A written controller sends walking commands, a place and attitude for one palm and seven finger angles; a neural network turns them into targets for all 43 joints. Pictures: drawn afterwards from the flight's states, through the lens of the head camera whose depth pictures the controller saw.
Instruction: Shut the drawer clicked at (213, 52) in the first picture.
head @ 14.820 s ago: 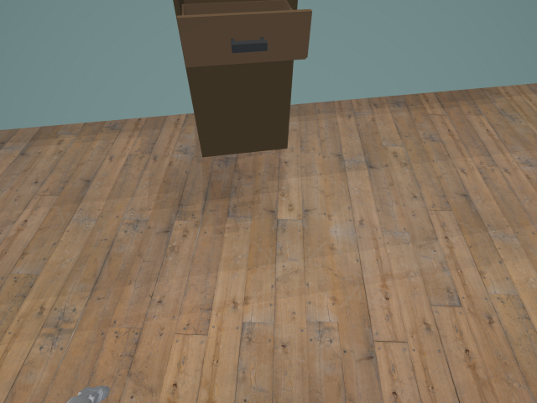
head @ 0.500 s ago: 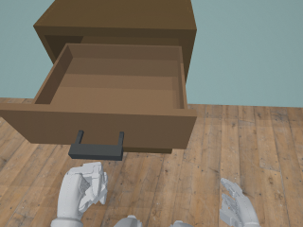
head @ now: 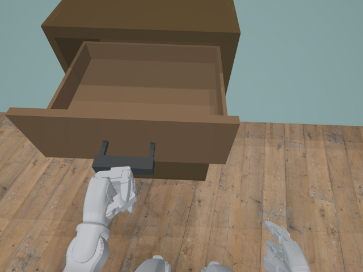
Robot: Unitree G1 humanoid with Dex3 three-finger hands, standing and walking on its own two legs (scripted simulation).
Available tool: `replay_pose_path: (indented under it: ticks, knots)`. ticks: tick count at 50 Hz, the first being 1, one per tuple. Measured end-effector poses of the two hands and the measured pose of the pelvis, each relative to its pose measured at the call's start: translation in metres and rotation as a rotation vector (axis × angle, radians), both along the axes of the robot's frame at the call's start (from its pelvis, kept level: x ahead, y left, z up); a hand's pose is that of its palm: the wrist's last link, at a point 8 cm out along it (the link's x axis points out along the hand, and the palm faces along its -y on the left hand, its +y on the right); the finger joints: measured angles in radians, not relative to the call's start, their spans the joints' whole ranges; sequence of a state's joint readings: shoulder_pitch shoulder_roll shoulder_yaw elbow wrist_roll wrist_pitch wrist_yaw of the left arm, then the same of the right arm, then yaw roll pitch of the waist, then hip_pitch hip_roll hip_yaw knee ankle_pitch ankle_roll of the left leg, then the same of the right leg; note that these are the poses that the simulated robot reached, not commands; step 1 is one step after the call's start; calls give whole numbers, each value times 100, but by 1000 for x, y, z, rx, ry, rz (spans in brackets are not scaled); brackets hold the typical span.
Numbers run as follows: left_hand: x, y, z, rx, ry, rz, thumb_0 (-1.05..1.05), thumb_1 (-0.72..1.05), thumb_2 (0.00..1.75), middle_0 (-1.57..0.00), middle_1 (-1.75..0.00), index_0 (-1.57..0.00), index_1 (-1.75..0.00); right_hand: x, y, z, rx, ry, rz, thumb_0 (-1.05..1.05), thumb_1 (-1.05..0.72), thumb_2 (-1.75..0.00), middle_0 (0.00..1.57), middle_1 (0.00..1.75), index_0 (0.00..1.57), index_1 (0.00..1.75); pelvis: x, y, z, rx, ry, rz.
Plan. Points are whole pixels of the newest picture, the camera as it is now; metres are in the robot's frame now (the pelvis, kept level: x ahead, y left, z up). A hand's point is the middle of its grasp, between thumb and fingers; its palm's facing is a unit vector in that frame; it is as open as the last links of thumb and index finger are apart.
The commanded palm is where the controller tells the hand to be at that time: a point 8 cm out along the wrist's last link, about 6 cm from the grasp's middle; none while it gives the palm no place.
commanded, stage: push the drawer shut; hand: left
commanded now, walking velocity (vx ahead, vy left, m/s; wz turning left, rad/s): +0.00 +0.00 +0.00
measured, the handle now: (126, 155) +0.35 +0.13 +0.06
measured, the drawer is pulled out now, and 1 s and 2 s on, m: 0.27 0.14 0.02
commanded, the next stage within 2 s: none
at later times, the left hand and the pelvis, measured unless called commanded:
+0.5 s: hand (140, 165) +0.33 +0.10 +0.06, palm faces -0.04 -1.00 -0.02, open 3.2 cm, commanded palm +0.32 +0.16 +0.07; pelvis +0.00 +0.01 +0.01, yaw -1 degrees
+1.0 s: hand (145, 139) +0.39 +0.10 +0.06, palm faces +0.00 -1.00 -0.04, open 3.2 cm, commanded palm +0.38 +0.16 +0.07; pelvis +0.00 +0.00 +0.01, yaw -1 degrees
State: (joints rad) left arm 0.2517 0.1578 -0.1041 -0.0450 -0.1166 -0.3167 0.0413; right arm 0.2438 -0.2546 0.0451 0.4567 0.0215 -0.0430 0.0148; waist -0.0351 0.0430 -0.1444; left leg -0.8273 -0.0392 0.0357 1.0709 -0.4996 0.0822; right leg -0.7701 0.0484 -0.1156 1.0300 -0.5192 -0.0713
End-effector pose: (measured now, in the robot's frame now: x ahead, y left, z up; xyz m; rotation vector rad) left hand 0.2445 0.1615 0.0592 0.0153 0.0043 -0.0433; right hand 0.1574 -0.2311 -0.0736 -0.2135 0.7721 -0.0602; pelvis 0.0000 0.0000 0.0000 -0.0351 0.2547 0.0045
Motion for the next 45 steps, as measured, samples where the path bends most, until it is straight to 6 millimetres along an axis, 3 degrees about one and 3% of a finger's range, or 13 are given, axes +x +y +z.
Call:
replay_pose_path:
  ticks: [14,33,45]
  knots:
    - [43,-1,1,4,1,-2,-1,84,90,-140,-160,-140,-160,-12,2,-1,-4,58,-22,1,-90,-90,21,30,21,30,-2,5,5,0,-4,-4]
    - [85,-5,-1,17,-16,11,-3,85,92,-140,-160,-140,-160,-33,-4,-12,-13,162,-59,1,-90,-90,21,30,21,30,-3,7,7,2,5,-8]
    - [116,-9,2,19,-11,30,0,88,92,-140,-160,-140,-160,-60,-12,-16,-1,227,-105,1,-90,-90,21,30,21,30,-4,4,9,9,12,-20]
